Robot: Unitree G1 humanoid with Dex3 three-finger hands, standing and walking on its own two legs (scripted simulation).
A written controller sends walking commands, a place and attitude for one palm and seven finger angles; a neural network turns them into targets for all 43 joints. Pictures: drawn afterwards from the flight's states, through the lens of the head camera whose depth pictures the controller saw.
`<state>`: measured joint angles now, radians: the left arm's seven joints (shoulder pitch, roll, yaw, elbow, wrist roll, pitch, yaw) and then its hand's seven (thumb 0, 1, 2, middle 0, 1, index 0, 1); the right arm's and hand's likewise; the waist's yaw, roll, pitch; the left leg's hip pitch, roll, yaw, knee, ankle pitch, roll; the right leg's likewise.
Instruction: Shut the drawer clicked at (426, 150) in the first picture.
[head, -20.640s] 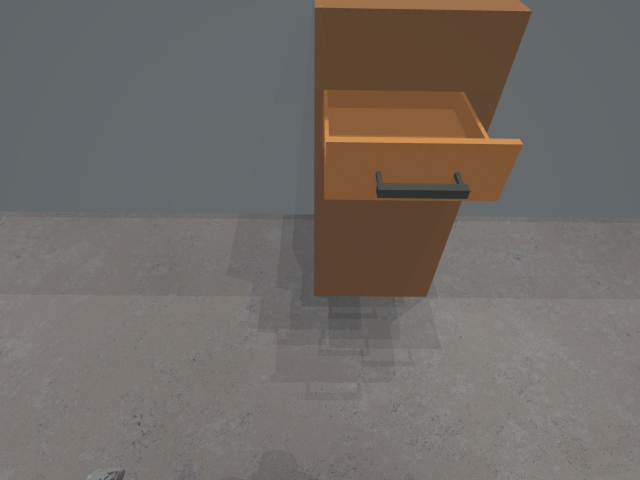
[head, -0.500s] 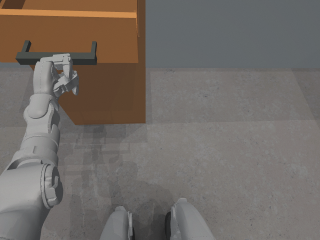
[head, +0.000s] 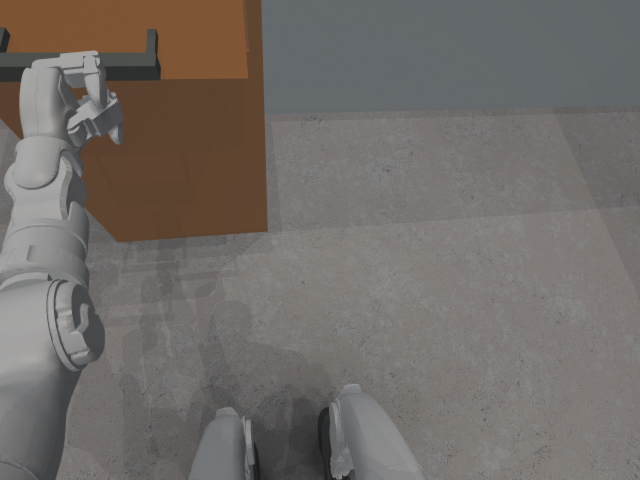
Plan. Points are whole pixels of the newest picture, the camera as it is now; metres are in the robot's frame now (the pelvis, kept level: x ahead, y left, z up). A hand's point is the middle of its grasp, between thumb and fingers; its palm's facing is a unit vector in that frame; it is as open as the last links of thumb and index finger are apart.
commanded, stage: push the drawer shut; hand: left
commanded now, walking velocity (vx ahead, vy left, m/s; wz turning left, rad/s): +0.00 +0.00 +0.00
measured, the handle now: (76, 52) +0.62 +0.23 +0.07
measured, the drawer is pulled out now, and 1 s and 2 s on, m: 0.06 0.00 0.00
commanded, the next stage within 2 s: pull the fist back off the drawer in 0.74 s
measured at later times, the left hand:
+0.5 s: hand (118, 66) +0.60 +0.18 +0.07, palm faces +0.03 -1.00 -0.03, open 3.4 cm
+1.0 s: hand (108, 63) +0.60 +0.19 +0.07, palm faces +0.01 -1.00 -0.05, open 3.3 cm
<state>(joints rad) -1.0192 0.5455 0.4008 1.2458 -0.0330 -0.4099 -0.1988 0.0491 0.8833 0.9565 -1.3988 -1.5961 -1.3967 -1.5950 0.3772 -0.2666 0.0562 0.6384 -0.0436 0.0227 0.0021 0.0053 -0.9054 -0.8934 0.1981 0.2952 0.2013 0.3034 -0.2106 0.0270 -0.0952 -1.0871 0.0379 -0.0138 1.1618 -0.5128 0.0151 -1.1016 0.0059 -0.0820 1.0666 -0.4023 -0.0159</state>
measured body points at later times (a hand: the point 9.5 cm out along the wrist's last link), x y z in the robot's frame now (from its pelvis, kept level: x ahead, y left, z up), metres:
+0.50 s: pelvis +0.00 +0.01 -0.01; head +0.20 +0.03 +0.39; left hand +0.59 +0.23 +0.07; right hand -0.05 -0.25 -0.10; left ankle +0.01 +0.11 -0.65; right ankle +0.05 -0.12 -0.65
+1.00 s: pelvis -0.02 +0.01 -0.02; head +0.19 +0.04 +0.37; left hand +0.60 +0.25 +0.08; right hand -0.08 -0.24 -0.10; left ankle +0.01 +0.11 -0.65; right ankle +0.05 -0.12 -0.65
